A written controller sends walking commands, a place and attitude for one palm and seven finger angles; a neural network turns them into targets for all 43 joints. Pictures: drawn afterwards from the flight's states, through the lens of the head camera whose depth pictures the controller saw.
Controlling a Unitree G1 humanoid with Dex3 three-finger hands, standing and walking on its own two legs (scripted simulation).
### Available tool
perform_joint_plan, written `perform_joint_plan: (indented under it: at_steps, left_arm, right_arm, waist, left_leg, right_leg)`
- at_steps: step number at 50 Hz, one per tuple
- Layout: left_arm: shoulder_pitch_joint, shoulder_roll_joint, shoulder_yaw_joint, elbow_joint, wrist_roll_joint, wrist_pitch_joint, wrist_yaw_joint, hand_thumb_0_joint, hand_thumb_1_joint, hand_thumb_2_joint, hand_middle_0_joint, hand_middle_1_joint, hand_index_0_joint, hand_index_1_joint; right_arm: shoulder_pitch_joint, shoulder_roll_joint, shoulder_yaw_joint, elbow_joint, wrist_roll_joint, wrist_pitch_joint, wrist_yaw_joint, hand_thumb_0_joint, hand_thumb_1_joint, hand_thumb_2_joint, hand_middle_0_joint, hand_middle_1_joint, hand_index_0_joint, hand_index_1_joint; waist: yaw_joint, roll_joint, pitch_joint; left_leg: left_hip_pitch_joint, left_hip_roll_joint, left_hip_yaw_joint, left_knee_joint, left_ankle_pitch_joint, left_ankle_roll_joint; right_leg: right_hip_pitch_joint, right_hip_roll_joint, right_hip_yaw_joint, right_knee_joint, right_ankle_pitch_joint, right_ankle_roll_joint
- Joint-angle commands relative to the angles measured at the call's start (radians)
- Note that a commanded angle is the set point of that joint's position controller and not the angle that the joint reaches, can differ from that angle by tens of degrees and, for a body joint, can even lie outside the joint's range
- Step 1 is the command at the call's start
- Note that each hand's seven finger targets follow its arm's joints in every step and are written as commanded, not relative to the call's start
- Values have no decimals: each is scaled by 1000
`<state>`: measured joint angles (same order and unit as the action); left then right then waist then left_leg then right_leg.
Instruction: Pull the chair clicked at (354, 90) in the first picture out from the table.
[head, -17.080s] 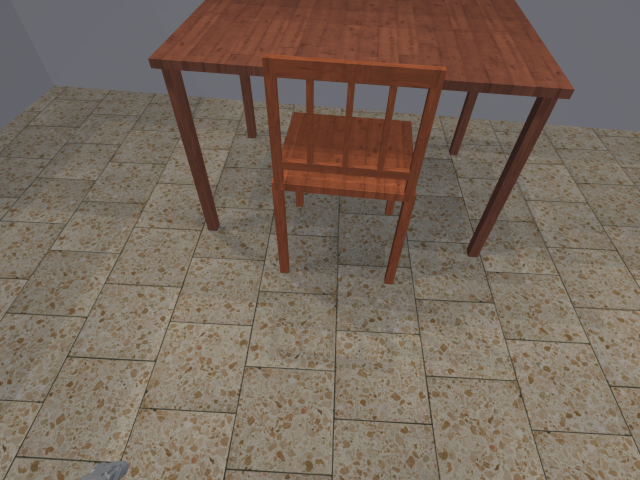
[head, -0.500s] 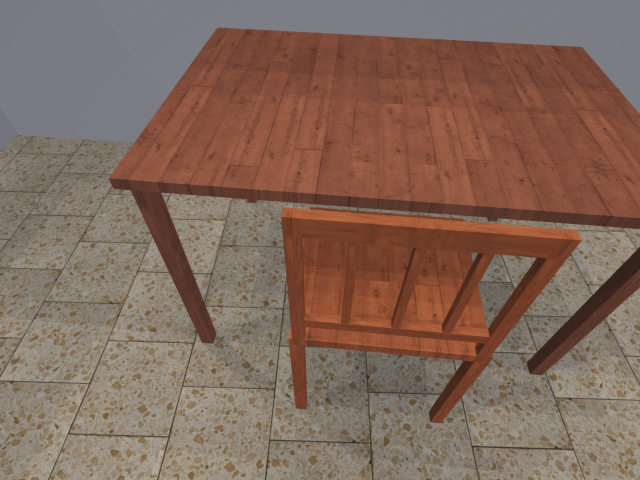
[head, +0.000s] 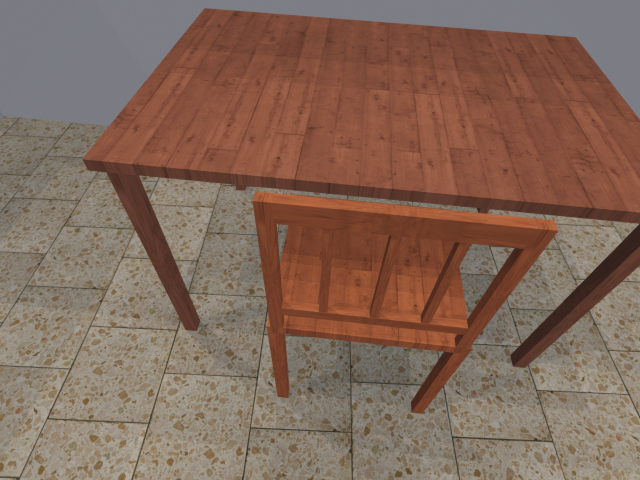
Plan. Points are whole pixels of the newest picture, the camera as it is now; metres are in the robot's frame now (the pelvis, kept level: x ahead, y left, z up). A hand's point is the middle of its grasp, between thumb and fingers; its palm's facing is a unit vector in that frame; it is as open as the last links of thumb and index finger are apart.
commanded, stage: shuffle to correct the standing spot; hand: left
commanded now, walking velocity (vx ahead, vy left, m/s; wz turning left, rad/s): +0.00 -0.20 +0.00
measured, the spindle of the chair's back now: (383, 278) +0.46 -0.09 -0.09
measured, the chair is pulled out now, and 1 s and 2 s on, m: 0.00 0.00 0.00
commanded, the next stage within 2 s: come to a stop and stand still in 1.16 s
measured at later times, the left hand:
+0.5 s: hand out of the picture +0.08 +0.15 -0.16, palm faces -0.04 -0.98 -0.21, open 7.4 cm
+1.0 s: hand out of the picture +0.06 +0.02 -0.19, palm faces -0.03 -0.99 -0.15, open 7.4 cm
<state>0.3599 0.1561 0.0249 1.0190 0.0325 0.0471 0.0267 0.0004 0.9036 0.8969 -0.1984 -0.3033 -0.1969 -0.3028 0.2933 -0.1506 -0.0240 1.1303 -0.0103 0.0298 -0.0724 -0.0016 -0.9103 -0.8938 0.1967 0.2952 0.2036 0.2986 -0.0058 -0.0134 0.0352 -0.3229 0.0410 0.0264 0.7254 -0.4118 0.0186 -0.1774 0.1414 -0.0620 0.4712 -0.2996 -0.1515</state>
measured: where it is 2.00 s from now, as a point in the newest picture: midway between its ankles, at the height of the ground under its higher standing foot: outside the picture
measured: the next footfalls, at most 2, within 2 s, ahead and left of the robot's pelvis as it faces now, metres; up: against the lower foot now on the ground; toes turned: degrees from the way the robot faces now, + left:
left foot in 0.20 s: +0.04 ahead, +0.08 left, +0.00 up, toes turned +5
right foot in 0.60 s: +0.05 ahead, -0.24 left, +0.00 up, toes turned -3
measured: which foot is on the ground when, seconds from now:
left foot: up 0.00-0.18, down 0.20-0.60, up 0.62-0.80, down 0.82-1.00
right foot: down 0.00-0.20, up 0.22-0.58, down 0.60-0.84, up 0.86-1.00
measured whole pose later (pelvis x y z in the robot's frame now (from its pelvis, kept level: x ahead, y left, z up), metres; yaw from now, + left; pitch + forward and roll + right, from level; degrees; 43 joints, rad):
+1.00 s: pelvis +0.01 -0.16 +0.00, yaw -2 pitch -1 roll -1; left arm 0.24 0.23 0.05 0.94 0.03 0.11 -0.01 0.00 0.91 0.90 -0.20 -0.30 -0.20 -0.30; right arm 0.23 -0.15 -0.02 0.99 -0.03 0.01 -0.05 0.00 -0.91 -0.89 0.20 0.30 0.20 0.30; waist 0.00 -0.08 0.10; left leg -0.25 0.09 0.15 0.59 -0.32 0.01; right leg -0.48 0.01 0.03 1.16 -0.43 0.04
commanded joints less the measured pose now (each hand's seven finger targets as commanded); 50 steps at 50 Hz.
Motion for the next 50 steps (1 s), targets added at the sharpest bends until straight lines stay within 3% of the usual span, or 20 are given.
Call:
perform_joint_plan:
  at_steps: [1,5,8,9,10,11,14,18,26,28,30,33,36,39,40,41,42,43,46,50]
  left_arm:
    - [89,122,34,-57,5,-9,10,0,900,900,-200,-300,-200,-300]
    - [60,139,40,-87,9,-3,13,0,900,900,-200,-300,-200,-300]
    - [-18,143,40,-113,-1,3,2,0,900,900,-200,-300,-200,-300]
    - [-18,124,36,-122,-8,-2,-5,0,900,900,-200,-300,-200,-300]
    - [39,94,31,-118,-15,-3,-10,0,900,900,-200,-300,-200,-300]
    - [31,126,39,-133,-5,9,-4,0,900,900,-200,-300,-200,-300]
    - [-32,114,44,-144,15,24,-17,0,900,900,-200,-300,-200,-300]
    - [-61,84,29,-147,4,27,-33,0,900,900,-200,-300,-200,-300]
    - [-115,104,26,-167,-11,7,-35,0,900,900,-200,-300,-200,-300]
    - [-32,148,38,-132,-10,-6,-31,0,900,900,-200,-300,-200,-300]
    - [-4,269,55,-120,5,-12,-14,0,900,900,-200,-300,-200,-300]
    - [-103,238,53,-158,15,4,3,0,900,900,-200,-300,-200,-300]
    - [-140,199,43,-172,15,3,8,0,900,900,-200,-300,-200,-300]
    - [-112,193,36,-154,-4,9,4,0,900,900,-200,-300,-200,-300]
    - [-102,152,28,-155,-12,13,1,0,900,900,-200,-300,-200,-300]
    - [-77,102,21,-162,-19,12,-8,0,900,900,-200,-300,-200,-300]
    - [-76,116,23,-169,-10,21,-10,0,900,900,-200,-300,-200,-300]
    - [-83,152,37,-185,-3,30,-13,0,900,900,-200,-300,-200,-300]
    - [-94,155,44,-166,5,31,-31,0,900,900,-200,-300,-200,-300]
    - [-92,124,34,-160,-10,43,-43,0,900,900,-200,-300,-200,-300]
  right_arm:
    - [17,-84,-14,-51,2,-15,-9,0,-900,-900,200,300,200,300]
    - [45,-88,-13,-55,4,-16,-15,0,-900,-900,200,300,200,300]
    - [198,-96,-12,-17,1,-25,-24,0,-900,-900,200,300,200,300]
    - [263,-140,-17,-2,-6,-33,-32,0,-900,-900,200,300,200,300]
    - [243,-195,-26,-25,-11,-31,-37,0,-900,-900,200,300,200,300]
    - [160,-208,-26,-80,-6,-21,-27,0,-900,-900,200,300,200,300]
    - [-14,-178,-17,-132,-20,-44,-17,0,-900,-900,200,300,200,300]
    - [37,-198,-27,-122,-23,-45,-1,0,-900,-900,200,300,200,300]
    - [23,-258,-76,-139,-24,-13,27,0,-900,-900,200,300,200,300]
    - [25,-247,-82,-145,-14,-8,33,0,-900,-900,200,300,200,300]
    - [43,-118,-58,-172,-6,2,40,0,-900,-900,200,300,200,300]
    - [-4,-141,-57,-167,-9,16,34,0,-900,-900,200,300,200,300]
    - [-5,-118,-47,-152,-2,0,39,0,-900,-900,200,300,200,300]
    - [70,-92,-28,-117,-2,-13,28,0,-900,-900,200,300,200,300]
    - [121,-133,-30,-99,-4,-23,17,0,-900,-900,200,300,200,300]
    - [149,-202,-41,-97,-12,-30,9,0,-900,-900,200,300,200,300]
    - [175,-254,-48,-109,-19,-22,6,0,-900,-900,200,300,200,300]
    - [130,-265,-44,-141,-26,-17,12,0,-900,-900,200,300,200,300]
    - [-46,-207,-31,-193,-26,-38,7,0,-900,-900,200,300,200,300]
    - [-54,-242,-55,-195,-25,-30,12,0,-900,-900,200,300,200,300]
  waist:
    - [30,-42,53]
    - [20,-7,18]
    - [-66,23,-13]
    - [-90,103,-40]
    - [-66,291,-46]
    - [-45,197,4]
    - [22,79,98]
    - [2,107,11]
    - [-20,222,-28]
    - [12,96,-80]
    - [30,-343,-106]
    - [30,-364,-30]
    - [4,-233,-6]
    - [-34,-103,-43]
    - [-56,11,-44]
    - [-62,233,-29]
    - [-78,285,-14]
    - [-57,166,-4]
    - [11,220,79]
    - [7,213,-2]
  left_leg:
    - [-159,-4,30,179,-94,-3]
    - [-112,-4,44,72,-49,11]
    - [174,4,45,-298,185,36]
    - [302,114,-93,-436,276,95]
    - [360,379,-421,-446,476,216]
    - [194,507,-493,-439,479,295]
    - [25,331,-297,-438,432,192]
    - [146,234,-136,-377,585,140]
    - [110,218,-133,-287,420,66]
    - [48,145,-59,-156,332,2]
    - [-219,-27,88,137,-180,-56]
    - [-180,7,34,351,-166,-26]
    - [-101,6,78,200,-136,-30]
    - [152,-15,113,-254,159,-34]
    - [272,61,43,-391,266,-20]
    - [356,270,-196,-442,413,50]
    - [295,441,-356,-383,613,162]
    - [171,462,-321,-382,519,216]
    - [61,320,-142,-381,547,146]
    - [136,267,-23,-329,518,108]
  right_leg:
    - [65,-320,325,-166,494,-52]
    - [88,-291,310,-140,554,41]
    - [-45,-215,203,-12,538,150]
    - [-136,-146,147,190,408,221]
    - [-353,-60,83,489,-191,276]
    - [-353,-100,171,691,-317,232]
    - [-361,-140,197,772,-157,173]
    - [-344,-154,103,641,-114,205]
    - [-142,-165,9,128,-66,204]
    - [33,-163,10,-70,114,201]
    - [196,-413,255,-113,405,95]
    - [-25,-378,254,-179,108,-2]
    - [-48,-351,182,-84,355,-27]
    - [-95,-295,177,34,375,35]
    - [-154,-242,138,140,257,82]
    - [-327,-142,86,325,-83,139]
    - [-399,-117,100,581,-309,166]
    - [-374,-138,163,734,-279,162]
    - [-392,-154,149,801,-145,193]
    - [-313,-178,90,574,-130,208]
